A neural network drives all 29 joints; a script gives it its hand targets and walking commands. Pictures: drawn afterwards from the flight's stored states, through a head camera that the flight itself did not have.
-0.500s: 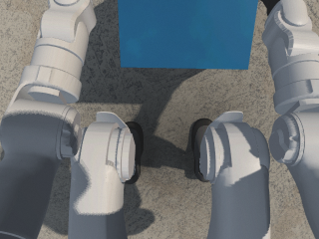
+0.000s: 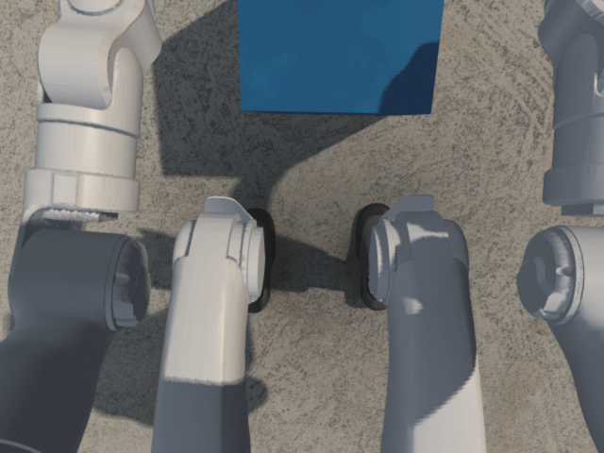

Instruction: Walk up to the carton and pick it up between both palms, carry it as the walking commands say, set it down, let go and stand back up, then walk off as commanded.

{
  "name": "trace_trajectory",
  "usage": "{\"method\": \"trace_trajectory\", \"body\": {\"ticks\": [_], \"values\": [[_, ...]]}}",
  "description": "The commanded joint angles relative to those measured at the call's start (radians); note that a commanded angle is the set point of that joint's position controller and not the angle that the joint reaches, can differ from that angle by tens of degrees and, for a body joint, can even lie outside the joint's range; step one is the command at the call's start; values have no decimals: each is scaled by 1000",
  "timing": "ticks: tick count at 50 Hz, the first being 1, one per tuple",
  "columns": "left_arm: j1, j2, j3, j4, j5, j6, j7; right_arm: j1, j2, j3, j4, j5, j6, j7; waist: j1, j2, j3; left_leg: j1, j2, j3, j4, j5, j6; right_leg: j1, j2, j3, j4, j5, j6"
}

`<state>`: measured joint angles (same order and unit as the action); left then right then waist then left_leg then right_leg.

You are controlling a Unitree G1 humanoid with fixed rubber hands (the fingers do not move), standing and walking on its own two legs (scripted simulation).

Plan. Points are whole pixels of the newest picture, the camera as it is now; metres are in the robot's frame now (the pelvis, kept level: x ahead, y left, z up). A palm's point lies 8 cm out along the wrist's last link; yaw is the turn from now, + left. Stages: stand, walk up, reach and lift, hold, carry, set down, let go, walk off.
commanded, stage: set down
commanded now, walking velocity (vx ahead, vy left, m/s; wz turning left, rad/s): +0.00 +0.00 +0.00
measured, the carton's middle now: (334, 28) +0.53 -0.03 -0.33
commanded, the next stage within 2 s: let go in 0.80 s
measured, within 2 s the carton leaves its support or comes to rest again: neither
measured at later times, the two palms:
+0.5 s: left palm out of the picture +0.55 +0.15 +0.01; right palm out of the picture +0.55 -0.22 -0.01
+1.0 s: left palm out of the picture +0.51 +0.17 +0.07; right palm out of the picture +0.50 -0.24 +0.05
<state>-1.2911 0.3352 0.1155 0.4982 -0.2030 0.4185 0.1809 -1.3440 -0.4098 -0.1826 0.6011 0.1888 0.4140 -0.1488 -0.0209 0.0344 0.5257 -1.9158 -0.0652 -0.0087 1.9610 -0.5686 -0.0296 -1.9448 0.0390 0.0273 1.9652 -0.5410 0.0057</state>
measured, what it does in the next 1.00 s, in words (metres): rises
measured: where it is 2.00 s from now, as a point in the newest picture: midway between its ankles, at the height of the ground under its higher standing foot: (315, 276)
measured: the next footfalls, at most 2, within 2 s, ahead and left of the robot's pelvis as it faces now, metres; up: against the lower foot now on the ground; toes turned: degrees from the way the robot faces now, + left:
none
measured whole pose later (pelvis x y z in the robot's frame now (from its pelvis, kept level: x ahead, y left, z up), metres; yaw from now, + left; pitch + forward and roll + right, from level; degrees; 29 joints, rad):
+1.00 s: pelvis +0.01 +0.00 +0.19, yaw +0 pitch +25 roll +1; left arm -1.03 0.34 0.12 0.30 -0.20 0.52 0.14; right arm -1.09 -0.43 -0.19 0.49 0.11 0.49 -0.05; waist -0.02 0.03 0.52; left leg -1.31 -0.07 -0.04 1.23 -0.36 -0.02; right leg -1.32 0.02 0.03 1.24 -0.35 0.00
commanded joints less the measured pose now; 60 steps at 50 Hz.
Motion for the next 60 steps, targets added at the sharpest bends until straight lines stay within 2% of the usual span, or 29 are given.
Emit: {"method": "trace_trajectory", "body": {"ticks": [1, 4, 8, 9, 10, 11, 17, 18, 21, 22, 24, 25, 26, 27, 29, 30, 32, 33, 34, 35, 37, 40, 41, 42, 47, 50, 51, 56, 60], "values": [[-328, 254, 98, -227, -6, -16, -6, -240, -226, -77, -257, -20, -9, 14, -40, -108, -2314, 641, -60, 115, -278, 314, 15, 1174, 30, -46, -293, 532, -5], [-322, 226, 70, -185, -16, 4, -16, -289, -256, -92, -282, -21, -6, 28, -51, -105, -2286, 692, -59, 106, -343, 288, 12, 1159, 35, -63, -352, 471, -3], [-382, 275, 82, -338, -18, 29, 2, -340, -300, -112, -424, -4, 14, 25, -59, -91, -2486, 864, -63, 99, -384, 387, 8, 1243, 52, -82, -397, 570, -1], [-408, 291, 87, -354, -11, 34, 2, -362, -278, -84, -437, 26, 24, 25, -29, -68, -2478, 871, -59, 110, -387, 373, 8, 1256, 44, -63, -414, 549, -1], [-382, 273, 70, -332, -24, 45, 0, -300, -278, -94, -356, 6, 34, 32, -71, -92, -2450, 869, -60, 100, -410, 359, 9, 1240, 46, -83, -425, 533, -3], [-399, 255, 70, -321, -25, 56, -7, -303, -294, -92, -346, 8, 41, 31, -71, -56, -2451, 870, -61, 115, -417, 352, 0, 1252, 45, -77, -450, 523, -6], [-389, 304, 109, -408, -16, 97, -7, -359, -297, -106, -485, 28, 72, 37, -34, -96, -2571, 958, -59, 96, -509, 406, 11, 1413, 37, -52, -521, 602, 8], [-380, 281, 103, -411, -21, 106, -8, -315, -312, -125, -471, 29, 79, 36, -56, -61, -2539, 987, -61, 101, -521, 405, 7, 1404, 38, -56, -543, 600, 4], [-337, 275, 109, -336, -9, 121, -16, -289, -282, -110, -417, 17, 96, 44, -50, -112, -2471, 988, -53, 88, -576, 397, 14, 1414, 39, -57, -591, 589, 5], [-358, 282, 118, -436, -10, 124, -18, -273, -295, -128, -455, 21, 97, 48, -62, -86, -2530, 1031, -54, 85, -584, 431, 12, 1456, 36, -47, -595, 637, -1], [-336, 261, 120, -339, 14, 131, -23, -249, -280, -129, -364, -22, 105, 47, -59, -87, -2422, 977, -55, 87, -615, 388, 3, 1457, 26, -26, -640, 594, 4], [-342, 270, 112, -414, 5, 125, -27, -264, -268, -116, -429, -11, 101, 45, -59, -83, -2506, 1050, -57, 83, -650, 414, 0, 1498, 33, -38, -664, 612, 6], [-332, 262, 101, -347, -2, 128, -27, -307, -283, -127, -440, -20, 94, 46, -50, -91, -2446, 1049, -55, 77, -665, 422, -1, 1448, 36, -56, -671, 600, 10], [-343, 260, 109, -375, -1, 125, -31, -266, -270, -142, -428, -29, 93, 49, -77, -104, -2488, 1067, -54, 73, -664, 433, 2, 1494, 37, -50, -686, 636, 3], [-317, 241, 105, -326, 24, 124, -30, -236, -238, -98, -371, -29, 97, 55, -58, -94, -2454, 1059, -54, 74, -703, 457, 2, 1547, 33, -33, -716, 691, 10], [-304, 259, 113, -395, 16, 118, -32, -275, -247, -109, -451, -17, 88, 56, -36, -103, -2511, 1108, -56, 77, -721, 477, 3, 1574, 38, -44, -724, 701, 11], [-313, 256, 114, -277, 38, 123, -35, -252, -249, -120, -348, -37, 89, 60, -51, -97, -2396, 1059, -50, 74, -748, 410, 3, 1535, 30, -43, -763, 625, 11], [-284, 240, 112, -346, 28, 116, -40, -243, -273, -148, -404, -56, 80, 61, -77, -103, -2443, 1111, -53, 66, -764, 457, 2, 1592, 34, -37, -777, 692, 6], [-288, 215, 102, -167, 56, 117, -47, -228, -209, -103, -187, -70, 85, 67, -52, -96, -2208, 981, -46, 73, -765, 371, -5, 1472, 15, -28, -795, 584, 8], [-246, 184, 97, -105, 54, 102, -58, -198, -214, -125, -158, -91, 63, 75, -83, -110, -2181, 997, -47, 53, -796, 356, 2, 1466, 21, -46, -804, 561, 5], [-235, 203, 131, -129, 98, 75, -64, -157, -165, -110, -141, -91, 44, 80, -45, -95, -2208, 1045, -51, 60, -818, 383, 1, 1504, 16, -28, -835, 601, 9], [-255, 232, 101, -275, 84, 46, -58, -143, -178, -107, -179, -67, 30, 90, -62, -82, -2337, 1193, -54, 53, -819, 466, -6, 1525, 35, -56, -833, 661, 0], [-271, 210, 79, -263, 77, 43, -57, -113, -211, -112, -154, -75, 28, 86, -95, -57, -2345, 1208, -56, 47, -813, 458, -5, 1508, 30, -52, -842, 648, -12], [-101, 211, 74, -276, 98, 41, -60, 29, -162, -75, -131, -92, 35, 90, -63, -72, -2445, 1284, -62, 57, -816, 534, -9, 1590, 35, -57, -828, 731, -6], [182, 183, 36, -432, 113, 64, -46, 244, -185, -6, -395, -109, 52, 100, -53, -69, -2531, 1404, -71, 70, -829, 588, -17, 1735, 31, -35, -856, 795, 2], [346, 139, 9, -604, 86, 68, -55, 339, -262, -4, -637, -101, 34, 118, -71, -82, -2531, 1437, -68, 58, -854, 626, -25, 1849, 21, -16, -881, 874, -1], [437, 129, 5, -661, 65, 62, -59, 371, -241, 17, -791, -77, 24, 120, -47, -120, -2589, 1489, -66, 51, -856, 644, -9, 1904, 19, -22, -872, 891, 10], [577, 35, -30, -733, 61, 15, -92, 572, -155, 75, -783, -51, -6, 162, -33, -137, -2302, 1399, -40, 32, -929, 600, 9, 1913, 6, -2, -929, 822, 28], [896, 34, 1, -559, 130, -24, -129, 904, -76, 39, -607, -122, -42, 179, -17, -146, -1966, 1388, -34, 41, -1024, 420, 11, 1888, -12, 10, -1049, 594, 32]]}}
